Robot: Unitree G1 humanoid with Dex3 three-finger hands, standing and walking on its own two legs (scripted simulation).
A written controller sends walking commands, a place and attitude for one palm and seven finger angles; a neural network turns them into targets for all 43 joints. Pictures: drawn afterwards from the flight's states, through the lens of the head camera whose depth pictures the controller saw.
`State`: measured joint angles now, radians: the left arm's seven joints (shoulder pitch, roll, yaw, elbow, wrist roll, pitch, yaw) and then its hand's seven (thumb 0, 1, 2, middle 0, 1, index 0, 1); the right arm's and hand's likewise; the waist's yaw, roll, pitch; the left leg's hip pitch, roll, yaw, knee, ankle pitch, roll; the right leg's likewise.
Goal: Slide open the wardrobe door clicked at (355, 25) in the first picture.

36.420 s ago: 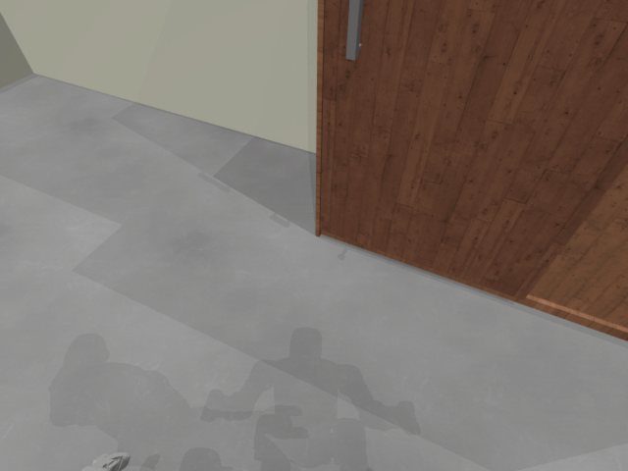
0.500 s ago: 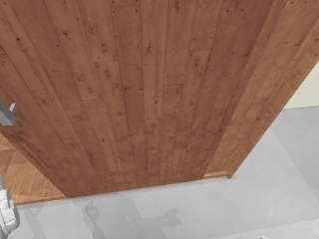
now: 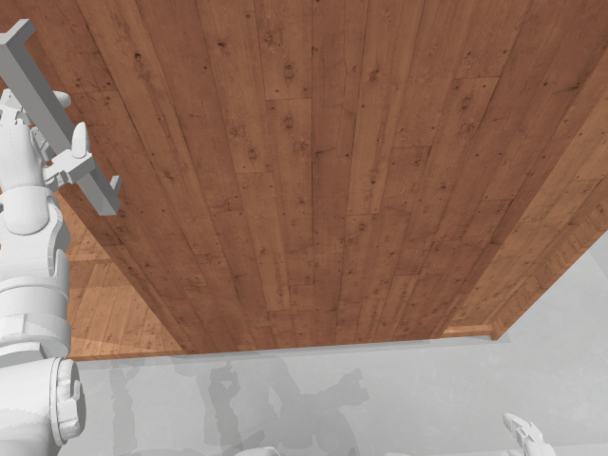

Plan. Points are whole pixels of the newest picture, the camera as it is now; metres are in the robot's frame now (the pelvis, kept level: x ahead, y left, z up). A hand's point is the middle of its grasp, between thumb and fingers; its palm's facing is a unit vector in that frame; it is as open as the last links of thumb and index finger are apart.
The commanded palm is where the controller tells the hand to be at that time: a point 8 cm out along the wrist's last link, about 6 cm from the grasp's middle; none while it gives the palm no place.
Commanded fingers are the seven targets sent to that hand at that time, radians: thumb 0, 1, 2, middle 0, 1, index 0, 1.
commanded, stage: stop walking and hold the door there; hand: left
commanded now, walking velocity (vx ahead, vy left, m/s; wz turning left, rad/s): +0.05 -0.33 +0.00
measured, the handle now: (72, 130) +0.46 +0.33 +0.19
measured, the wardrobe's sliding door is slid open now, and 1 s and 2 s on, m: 0.61 0.61 0.61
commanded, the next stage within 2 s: loosen the grip on the handle in 1.04 s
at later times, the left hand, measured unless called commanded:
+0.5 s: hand (82, 153) +0.41 +0.29 +0.19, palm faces +0.41 -0.90 -0.16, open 6.6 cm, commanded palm +0.37 +0.31 +0.16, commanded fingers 0.00 0.90 0.90 -0.45 -1.40 -0.45 -1.40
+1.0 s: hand (84, 151) +0.41 +0.29 +0.19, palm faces +0.48 -0.86 -0.18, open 6.6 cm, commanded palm +0.37 +0.32 +0.16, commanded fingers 0.00 0.90 0.90 -0.45 -1.40 -0.45 -1.40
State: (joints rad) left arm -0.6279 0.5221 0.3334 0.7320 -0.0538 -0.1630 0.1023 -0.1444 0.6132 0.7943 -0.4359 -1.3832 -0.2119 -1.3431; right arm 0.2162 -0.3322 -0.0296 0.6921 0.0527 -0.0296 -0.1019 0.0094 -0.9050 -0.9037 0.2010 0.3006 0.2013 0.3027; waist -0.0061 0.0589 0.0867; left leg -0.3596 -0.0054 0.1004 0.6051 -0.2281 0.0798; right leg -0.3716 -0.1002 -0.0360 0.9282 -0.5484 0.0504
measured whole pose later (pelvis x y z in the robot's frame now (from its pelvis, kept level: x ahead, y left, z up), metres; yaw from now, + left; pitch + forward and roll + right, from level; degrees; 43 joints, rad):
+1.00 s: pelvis -0.02 -0.02 +0.01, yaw -4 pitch +1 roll -1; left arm -0.68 0.62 0.40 0.94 -0.07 -0.12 0.07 -0.08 0.66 0.85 -0.39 -1.29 -0.19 -1.35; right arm 0.34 -0.31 0.03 0.73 0.06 -0.02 -0.12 0.01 -0.90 -0.90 0.21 0.30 0.21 0.30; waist -0.04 0.04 -0.01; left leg -0.40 0.06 0.14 0.54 -0.16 0.04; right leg -0.12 0.05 -0.05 0.48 -0.38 -0.03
